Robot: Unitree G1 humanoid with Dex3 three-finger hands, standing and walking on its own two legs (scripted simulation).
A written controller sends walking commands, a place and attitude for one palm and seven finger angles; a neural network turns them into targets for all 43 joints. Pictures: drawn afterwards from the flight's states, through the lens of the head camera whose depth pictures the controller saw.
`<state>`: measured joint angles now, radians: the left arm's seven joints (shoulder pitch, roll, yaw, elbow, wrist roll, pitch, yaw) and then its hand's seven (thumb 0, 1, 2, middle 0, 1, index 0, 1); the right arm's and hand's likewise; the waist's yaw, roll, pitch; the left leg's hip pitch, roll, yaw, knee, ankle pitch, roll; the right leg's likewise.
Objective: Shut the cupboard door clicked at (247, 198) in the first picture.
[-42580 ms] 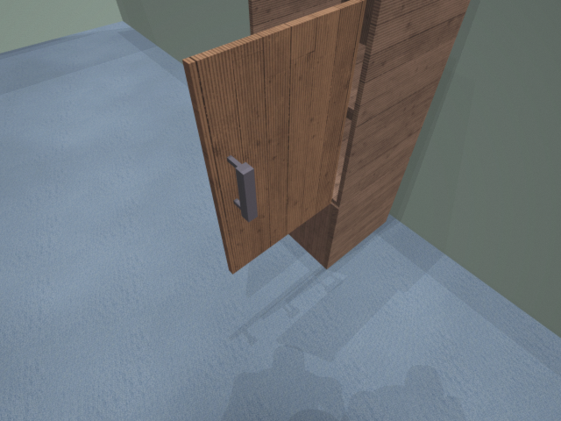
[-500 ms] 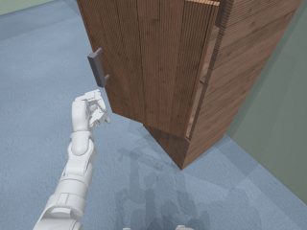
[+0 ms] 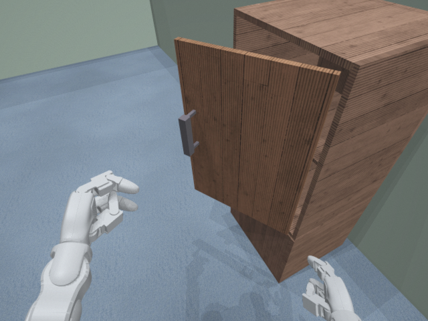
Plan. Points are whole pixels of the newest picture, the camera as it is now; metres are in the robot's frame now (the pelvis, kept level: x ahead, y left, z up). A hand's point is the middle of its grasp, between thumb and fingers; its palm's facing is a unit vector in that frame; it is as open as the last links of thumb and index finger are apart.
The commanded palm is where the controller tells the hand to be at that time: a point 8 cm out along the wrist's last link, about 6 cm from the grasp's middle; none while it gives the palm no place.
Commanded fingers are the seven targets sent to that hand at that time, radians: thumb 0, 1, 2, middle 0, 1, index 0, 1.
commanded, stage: draw the hand back to the body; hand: left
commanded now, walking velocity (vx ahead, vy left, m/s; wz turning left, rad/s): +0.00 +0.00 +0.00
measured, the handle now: (190, 132) +0.64 +0.15 -0.02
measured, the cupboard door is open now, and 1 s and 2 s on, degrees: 30 30 30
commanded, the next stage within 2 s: step back with the hand held close in 0.70 s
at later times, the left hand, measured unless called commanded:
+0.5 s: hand (33, 235) +0.18 +0.28 +0.16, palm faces +0.48 -0.77 -0.42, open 7.1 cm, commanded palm +0.14 +0.30 +0.18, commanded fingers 0.00 0.90 0.90 -0.20 -0.30 -0.20 -0.30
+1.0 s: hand (42, 232) +0.19 +0.27 +0.15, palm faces +0.42 -0.78 -0.46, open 7.4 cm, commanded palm +0.13 +0.31 +0.18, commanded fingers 0.00 0.90 0.90 -0.20 -0.30 -0.20 -0.30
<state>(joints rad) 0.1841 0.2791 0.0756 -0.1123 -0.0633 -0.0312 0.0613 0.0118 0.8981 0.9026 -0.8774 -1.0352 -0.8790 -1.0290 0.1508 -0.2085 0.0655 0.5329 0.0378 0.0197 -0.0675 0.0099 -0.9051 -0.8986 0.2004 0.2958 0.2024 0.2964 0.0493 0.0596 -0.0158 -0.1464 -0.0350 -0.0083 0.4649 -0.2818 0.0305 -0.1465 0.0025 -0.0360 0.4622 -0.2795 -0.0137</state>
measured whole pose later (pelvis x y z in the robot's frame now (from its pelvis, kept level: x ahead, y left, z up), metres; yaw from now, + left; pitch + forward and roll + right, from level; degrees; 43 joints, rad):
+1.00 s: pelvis +0.00 +0.00 +0.00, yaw +1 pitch +0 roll -1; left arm 0.51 0.36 0.37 -0.37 -0.06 -0.15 0.10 0.01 0.89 0.90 -0.21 -0.30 -0.21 -0.30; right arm 0.19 -0.25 0.00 0.61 0.02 -0.03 -0.07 0.01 -0.90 -0.90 0.20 0.30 0.20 0.30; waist 0.02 0.08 -0.03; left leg -0.22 -0.03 -0.02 0.51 -0.29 0.03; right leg -0.19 0.01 -0.05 0.45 -0.26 -0.01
